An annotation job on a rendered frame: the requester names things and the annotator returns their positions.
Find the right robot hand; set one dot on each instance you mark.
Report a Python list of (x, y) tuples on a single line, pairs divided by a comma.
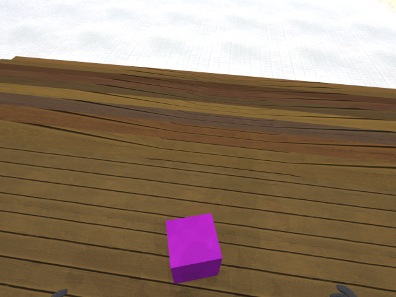
[(346, 292)]

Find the carton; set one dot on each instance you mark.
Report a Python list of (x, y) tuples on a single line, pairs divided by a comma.
[(193, 248)]

